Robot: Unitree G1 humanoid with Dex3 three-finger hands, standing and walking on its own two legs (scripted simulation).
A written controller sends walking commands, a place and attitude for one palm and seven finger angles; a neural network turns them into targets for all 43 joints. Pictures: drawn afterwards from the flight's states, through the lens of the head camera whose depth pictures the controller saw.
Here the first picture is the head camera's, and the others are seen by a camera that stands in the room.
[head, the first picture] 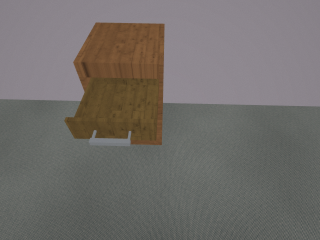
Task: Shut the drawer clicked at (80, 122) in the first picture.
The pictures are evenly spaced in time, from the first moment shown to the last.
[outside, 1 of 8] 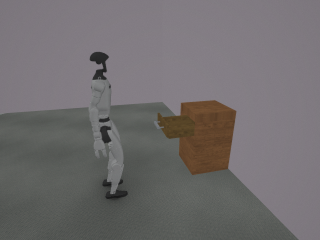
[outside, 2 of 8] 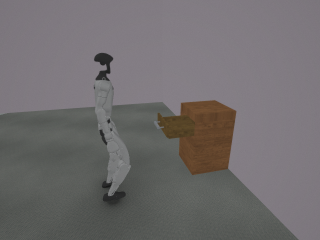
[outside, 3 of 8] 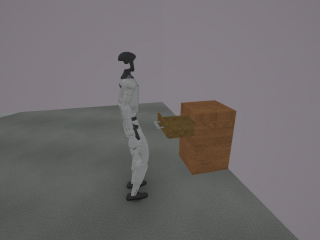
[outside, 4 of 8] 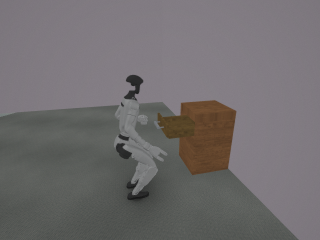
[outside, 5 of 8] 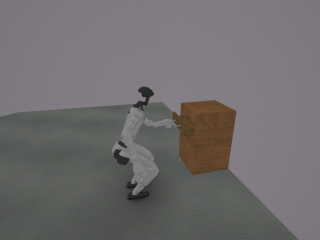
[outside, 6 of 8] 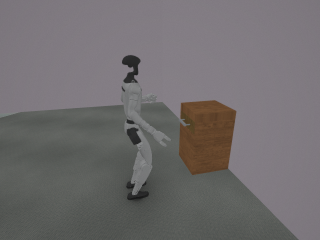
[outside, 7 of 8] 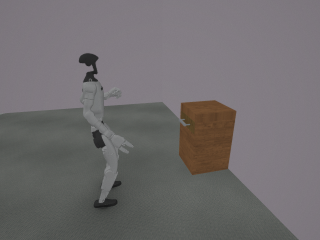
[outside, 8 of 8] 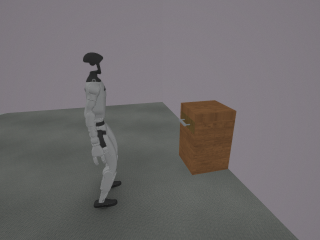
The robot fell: no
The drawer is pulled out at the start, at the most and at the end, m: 0.29 0.29 0.00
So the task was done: yes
